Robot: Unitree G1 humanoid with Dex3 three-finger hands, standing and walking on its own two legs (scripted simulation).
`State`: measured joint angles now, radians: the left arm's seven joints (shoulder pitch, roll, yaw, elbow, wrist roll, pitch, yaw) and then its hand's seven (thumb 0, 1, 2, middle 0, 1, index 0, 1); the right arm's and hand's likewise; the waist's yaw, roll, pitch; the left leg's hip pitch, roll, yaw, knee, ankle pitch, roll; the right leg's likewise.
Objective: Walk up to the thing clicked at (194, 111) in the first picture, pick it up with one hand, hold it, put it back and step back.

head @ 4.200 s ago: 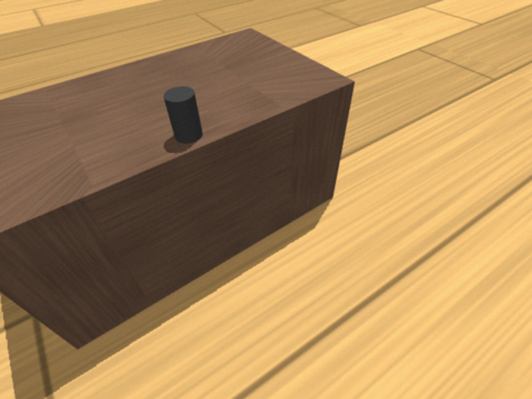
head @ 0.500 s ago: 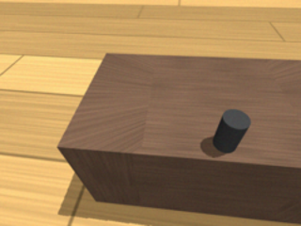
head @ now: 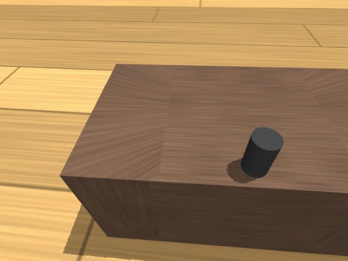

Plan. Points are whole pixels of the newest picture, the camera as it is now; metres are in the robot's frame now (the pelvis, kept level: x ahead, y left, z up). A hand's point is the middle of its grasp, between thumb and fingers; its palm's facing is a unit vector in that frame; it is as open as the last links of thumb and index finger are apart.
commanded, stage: stand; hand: right
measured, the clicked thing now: (260, 153) +0.45 -0.24 -0.06
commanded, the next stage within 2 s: none
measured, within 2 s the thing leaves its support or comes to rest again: neither
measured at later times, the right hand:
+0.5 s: hand out of the picture +0.07 -0.26 -0.16, palm faces -0.01 +0.94 -0.33, open 7.4 cm
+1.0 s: hand out of the picture +0.04 -0.27 -0.16, palm faces -0.02 +0.94 -0.33, open 7.4 cm
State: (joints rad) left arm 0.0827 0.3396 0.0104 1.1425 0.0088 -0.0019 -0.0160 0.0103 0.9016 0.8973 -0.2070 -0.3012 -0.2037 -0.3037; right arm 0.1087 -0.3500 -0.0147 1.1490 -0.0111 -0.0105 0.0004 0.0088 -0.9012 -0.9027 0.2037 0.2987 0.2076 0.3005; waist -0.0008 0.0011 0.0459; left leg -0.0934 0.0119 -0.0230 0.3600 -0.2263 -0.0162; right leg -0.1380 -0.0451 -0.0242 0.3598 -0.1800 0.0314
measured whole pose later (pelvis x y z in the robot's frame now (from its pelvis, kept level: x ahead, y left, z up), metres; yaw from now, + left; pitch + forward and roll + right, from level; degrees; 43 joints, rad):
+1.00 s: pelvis -0.01 -0.01 +0.00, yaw +0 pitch -2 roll +0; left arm 0.12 0.35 0.00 1.14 0.01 0.00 -0.01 0.01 0.90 0.90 -0.21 -0.30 -0.20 -0.30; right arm 0.13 -0.35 -0.01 1.15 -0.01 0.00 0.01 0.01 -0.90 -0.90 0.20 0.30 0.21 0.30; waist 0.00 0.01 0.05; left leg -0.10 0.03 -0.03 0.33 -0.19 -0.03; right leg -0.15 -0.03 -0.03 0.34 -0.15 0.02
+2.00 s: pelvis +0.00 -0.01 +0.00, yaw +0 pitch -2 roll +0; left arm 0.11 0.35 0.00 1.13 0.01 0.00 -0.01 0.01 0.90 0.90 -0.21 -0.30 -0.20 -0.30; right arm 0.12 -0.35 0.00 1.13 -0.01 0.00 0.00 0.01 -0.90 -0.90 0.20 0.30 0.21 0.30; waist 0.00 0.01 0.05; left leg -0.08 0.03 -0.02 0.31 -0.20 -0.03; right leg -0.13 -0.03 -0.03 0.33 -0.17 0.02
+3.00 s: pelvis +0.01 +0.00 +0.00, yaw -2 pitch -1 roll +0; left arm 0.24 0.23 0.08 0.61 -0.03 -0.07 0.08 0.00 -0.46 0.07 -0.06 -0.06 -0.06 -0.06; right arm 0.29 -0.29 -0.19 0.41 0.04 -0.08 -0.08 0.00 0.49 -0.06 0.06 0.06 0.06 0.06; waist -0.02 -0.01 0.01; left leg -0.14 0.03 0.01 0.43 -0.28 -0.02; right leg -0.19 -0.03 0.00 0.41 -0.21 0.03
